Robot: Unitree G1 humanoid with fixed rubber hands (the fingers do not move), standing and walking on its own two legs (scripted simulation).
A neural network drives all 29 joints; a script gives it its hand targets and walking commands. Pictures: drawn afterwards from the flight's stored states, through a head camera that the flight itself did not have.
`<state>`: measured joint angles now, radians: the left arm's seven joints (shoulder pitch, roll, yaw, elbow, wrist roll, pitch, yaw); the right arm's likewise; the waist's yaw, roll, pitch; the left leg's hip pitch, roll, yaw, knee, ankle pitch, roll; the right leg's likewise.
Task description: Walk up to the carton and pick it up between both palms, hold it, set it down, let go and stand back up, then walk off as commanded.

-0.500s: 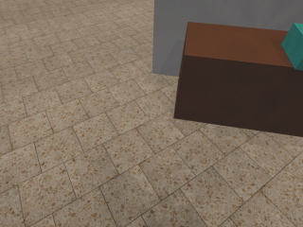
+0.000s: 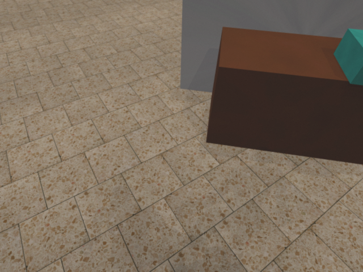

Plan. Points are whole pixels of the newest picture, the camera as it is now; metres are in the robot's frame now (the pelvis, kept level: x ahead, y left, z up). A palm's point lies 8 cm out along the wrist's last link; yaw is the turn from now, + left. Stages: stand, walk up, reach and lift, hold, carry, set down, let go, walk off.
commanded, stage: stand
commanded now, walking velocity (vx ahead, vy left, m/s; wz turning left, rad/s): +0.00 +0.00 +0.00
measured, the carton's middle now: out of the picture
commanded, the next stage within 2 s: walk up in 0.32 s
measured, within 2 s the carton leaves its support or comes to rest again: neither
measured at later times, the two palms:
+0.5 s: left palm out of the picture +0.06 +0.30 -0.11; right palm out of the picture +0.05 -0.30 -0.12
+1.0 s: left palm (96, 250) +0.21 +0.21 -0.12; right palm out of the picture +0.13 -0.44 -0.10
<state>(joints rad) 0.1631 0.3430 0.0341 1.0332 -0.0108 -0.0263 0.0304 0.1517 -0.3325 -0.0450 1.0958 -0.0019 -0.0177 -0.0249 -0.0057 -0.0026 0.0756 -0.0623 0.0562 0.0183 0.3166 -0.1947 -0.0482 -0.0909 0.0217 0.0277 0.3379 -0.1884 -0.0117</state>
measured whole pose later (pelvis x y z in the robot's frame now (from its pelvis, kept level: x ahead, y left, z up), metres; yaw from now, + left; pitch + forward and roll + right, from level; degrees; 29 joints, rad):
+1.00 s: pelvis +0.07 -0.10 -0.04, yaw -8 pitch -5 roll -2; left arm 0.26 0.41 0.12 0.65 0.04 0.06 -0.08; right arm 0.32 -0.45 -0.08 0.65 -0.02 -0.04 -0.04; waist 0.04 0.02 0.09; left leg -0.38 0.05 0.07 0.93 -0.56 0.06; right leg -0.33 0.01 -0.04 0.77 -0.35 -0.02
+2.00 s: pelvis +0.34 -0.41 -0.05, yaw -14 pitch -6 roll +1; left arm 0.23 0.51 0.14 0.49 0.04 0.09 -0.12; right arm 0.45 -0.50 -0.10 0.52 -0.05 -0.07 -0.09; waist -0.03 -0.14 0.10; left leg -0.24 0.13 0.01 0.80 -0.45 -0.05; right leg -0.56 -0.12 0.05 1.02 -0.37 -0.01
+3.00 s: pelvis +0.50 -0.79 -0.05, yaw -9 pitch -6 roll +0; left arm 0.25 0.49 0.12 0.55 0.04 0.11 -0.07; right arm 0.37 -0.42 -0.04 0.60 -0.04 -0.06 -0.10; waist 0.02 -0.12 0.13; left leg -0.31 0.03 -0.01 0.84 -0.43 -0.01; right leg -0.50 0.01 0.06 1.17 -0.46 -0.01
